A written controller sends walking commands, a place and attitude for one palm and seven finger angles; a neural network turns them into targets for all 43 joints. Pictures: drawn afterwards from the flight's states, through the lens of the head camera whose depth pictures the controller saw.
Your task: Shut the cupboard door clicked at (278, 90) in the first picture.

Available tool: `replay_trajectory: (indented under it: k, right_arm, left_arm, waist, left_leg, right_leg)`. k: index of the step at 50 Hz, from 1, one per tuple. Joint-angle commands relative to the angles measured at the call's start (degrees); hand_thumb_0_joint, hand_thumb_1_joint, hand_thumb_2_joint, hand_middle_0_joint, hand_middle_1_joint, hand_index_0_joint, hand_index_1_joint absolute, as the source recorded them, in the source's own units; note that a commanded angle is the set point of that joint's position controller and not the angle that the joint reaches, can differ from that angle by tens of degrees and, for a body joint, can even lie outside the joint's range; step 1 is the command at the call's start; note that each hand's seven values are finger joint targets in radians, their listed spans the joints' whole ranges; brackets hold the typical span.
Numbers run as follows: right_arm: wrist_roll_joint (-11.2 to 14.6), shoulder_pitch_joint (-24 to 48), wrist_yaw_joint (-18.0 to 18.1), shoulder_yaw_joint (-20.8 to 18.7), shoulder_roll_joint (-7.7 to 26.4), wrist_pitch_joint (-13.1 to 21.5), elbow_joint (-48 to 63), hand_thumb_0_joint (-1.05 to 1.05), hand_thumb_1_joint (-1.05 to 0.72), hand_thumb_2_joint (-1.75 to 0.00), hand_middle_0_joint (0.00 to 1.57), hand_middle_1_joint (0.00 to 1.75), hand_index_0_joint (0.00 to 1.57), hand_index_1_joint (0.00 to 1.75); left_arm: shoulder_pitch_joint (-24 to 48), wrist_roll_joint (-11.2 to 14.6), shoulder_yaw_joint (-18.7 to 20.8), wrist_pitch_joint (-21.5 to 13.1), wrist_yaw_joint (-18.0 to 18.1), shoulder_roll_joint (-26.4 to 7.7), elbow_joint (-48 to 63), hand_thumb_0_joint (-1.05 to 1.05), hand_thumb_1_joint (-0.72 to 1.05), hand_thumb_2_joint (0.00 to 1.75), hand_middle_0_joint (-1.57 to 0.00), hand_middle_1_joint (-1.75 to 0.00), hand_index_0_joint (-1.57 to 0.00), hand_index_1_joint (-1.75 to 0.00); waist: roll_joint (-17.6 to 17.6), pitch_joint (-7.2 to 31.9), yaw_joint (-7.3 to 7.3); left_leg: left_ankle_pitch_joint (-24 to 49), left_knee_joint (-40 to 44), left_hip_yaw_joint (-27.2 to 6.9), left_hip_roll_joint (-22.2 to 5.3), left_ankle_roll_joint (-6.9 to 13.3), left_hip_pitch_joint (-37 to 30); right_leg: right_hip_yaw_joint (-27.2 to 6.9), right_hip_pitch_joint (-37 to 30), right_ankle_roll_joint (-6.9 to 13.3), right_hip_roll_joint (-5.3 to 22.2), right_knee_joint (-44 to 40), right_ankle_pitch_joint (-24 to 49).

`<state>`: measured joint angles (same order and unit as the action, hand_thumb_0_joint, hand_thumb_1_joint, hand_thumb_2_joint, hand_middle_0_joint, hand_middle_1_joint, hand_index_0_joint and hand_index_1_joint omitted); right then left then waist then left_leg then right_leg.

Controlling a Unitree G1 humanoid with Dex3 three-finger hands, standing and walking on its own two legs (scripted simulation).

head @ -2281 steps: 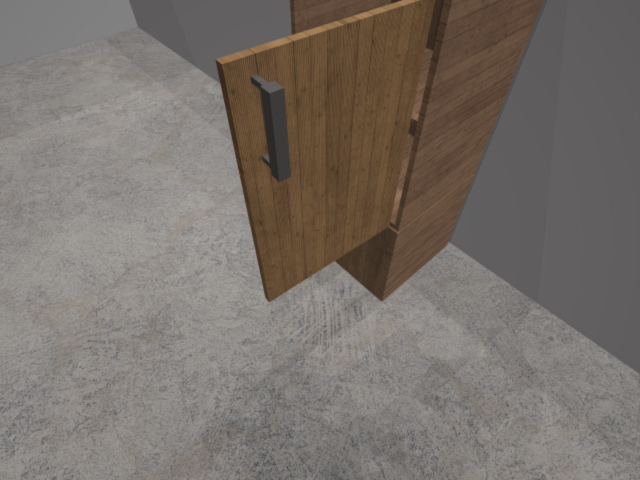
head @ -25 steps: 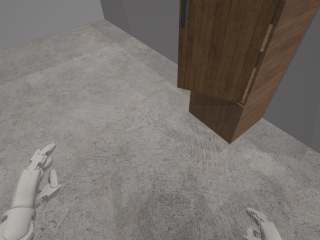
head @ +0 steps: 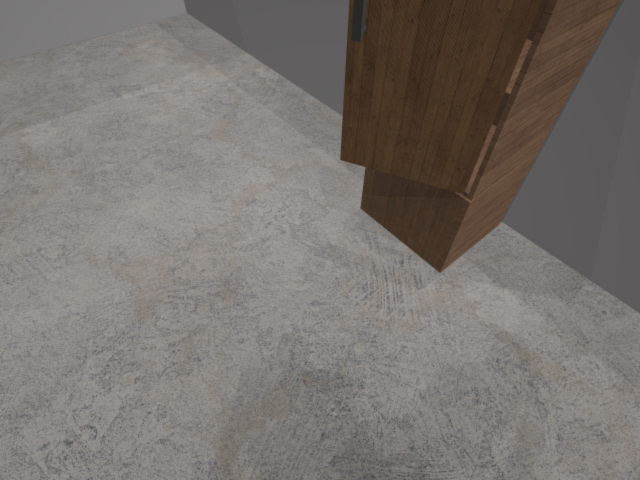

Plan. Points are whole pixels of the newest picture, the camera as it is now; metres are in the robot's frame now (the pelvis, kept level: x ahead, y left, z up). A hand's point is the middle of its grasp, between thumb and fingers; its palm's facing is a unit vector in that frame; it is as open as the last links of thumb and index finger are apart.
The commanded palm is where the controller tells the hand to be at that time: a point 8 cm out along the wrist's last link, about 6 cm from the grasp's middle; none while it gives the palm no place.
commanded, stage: let the arm hang, fingers relaxed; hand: left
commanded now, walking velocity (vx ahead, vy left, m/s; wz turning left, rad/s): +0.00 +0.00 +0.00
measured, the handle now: (362, 1) +1.06 -0.05 +0.14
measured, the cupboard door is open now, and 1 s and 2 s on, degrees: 27 27 27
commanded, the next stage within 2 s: look to check the result in 0.50 s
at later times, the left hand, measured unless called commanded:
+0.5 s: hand out of the picture +0.01 +0.17 -0.18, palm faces +0.00 -0.98 -0.19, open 7.3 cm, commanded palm none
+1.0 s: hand out of the picture +0.05 +0.20 -0.17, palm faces -0.02 -0.97 -0.26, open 7.4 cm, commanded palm none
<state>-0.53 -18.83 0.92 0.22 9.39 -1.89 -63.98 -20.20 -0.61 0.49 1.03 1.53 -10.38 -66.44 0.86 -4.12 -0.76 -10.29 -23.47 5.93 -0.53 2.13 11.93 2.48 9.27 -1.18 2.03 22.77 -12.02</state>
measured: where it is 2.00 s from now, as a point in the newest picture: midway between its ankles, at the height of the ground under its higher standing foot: (312, 477)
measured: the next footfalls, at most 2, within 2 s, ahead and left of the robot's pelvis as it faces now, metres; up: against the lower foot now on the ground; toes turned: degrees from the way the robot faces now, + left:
left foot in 1.56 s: +0.15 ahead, +0.12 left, +0.00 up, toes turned +14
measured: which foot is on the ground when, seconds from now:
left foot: down 0.00-1.00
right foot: down 0.00-1.00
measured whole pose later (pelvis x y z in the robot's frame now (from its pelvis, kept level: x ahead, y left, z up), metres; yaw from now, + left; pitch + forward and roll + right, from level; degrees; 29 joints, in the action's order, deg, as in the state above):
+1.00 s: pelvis +0.02 -0.01 +0.00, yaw -1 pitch -2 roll +0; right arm -0.5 -11.4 0.9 -0.6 13.8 -0.2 -64.2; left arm -11.6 -0.9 1.0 -0.6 1.0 -12.7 -65.5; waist 0.8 -3.0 -1.0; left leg -10.1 -19.9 6.4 -0.5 1.5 8.2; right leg 1.9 6.3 -0.9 1.8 20.2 -12.3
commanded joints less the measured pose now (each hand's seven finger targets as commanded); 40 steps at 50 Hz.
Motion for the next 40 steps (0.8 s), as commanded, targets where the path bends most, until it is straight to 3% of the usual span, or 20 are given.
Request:
replay_trajectory:
  k: [1, 11, 18, 40]
  right_arm:
    - [-0.1, -2.4, 0.9, -1.5, 5.7, 1.5, 1.7, 0.0, -0.9, -0.9, 0.2, 0.3, 0.2, 0.3]
    - [-0.3, -3.0, 0.9, -1.7, 4.0, 1.7, 1.0, 0.0, -0.9, -0.9, 0.2, 0.3, 0.2, 0.3]
    - [-0.3, -2.1, 0.9, -1.8, 4.0, 2.0, 1.2, 0.0, -0.9, -0.9, 0.2, 0.3, 0.2, 0.3]
    - [-0.1, 3.4, 0.8, -2.3, 10.2, 2.6, 1.8, 0.0, -0.9, -0.9, 0.2, 0.3, 0.2, 0.3]
  left_arm:
    - [-1.1, -0.1, 0.6, -1.5, 0.4, -4.4, 1.9, 0.0, 0.9, 0.9, -0.2, -0.3, -0.2, -0.3]
    - [-1.6, -0.3, 0.9, -1.3, 0.7, -2.8, 1.8, 0.0, 0.9, 0.9, -0.2, -0.3, -0.2, -0.3]
    - [-0.7, -0.3, 1.0, -1.6, 0.6, -3.0, 2.3, 0.0, 0.9, 0.9, -0.2, -0.3, -0.2, -0.3]
    - [4.4, -0.3, 1.7, -2.3, 0.2, -8.8, 2.8, 0.0, 0.9, 0.9, -0.2, -0.3, -0.2, -0.3]
  waist:
    - [-2.3, -0.3, -0.11]
    - [-0.8, -2.4, 0.14]
    - [0.0, -2.2, 0.02]
    - [-0.9, 1.5, -0.08]
  left_leg:
    - [-4.9, 6.5, -6.9, -5.9, -0.2, -0.9]
    - [-7.6, 8.1, -7.5, -5.9, -0.1, 1.1]
    - [-4.9, 7.6, -6.8, -5.8, -0.3, 0.0]
    - [3.2, 7.1, -6.7, -6.7, -0.2, -4.7]
  right_leg:
    - [-4.3, 4.1, 2.7, 3.3, -5.2, -2.9]
    - [-4.0, 4.9, 2.3, 2.8, -3.9, -2.5]
    - [-4.3, 4.8, 2.3, 3.0, -4.2, -0.4]
    - [-5.0, 1.2, 2.7, 4.1, -5.9, 3.6]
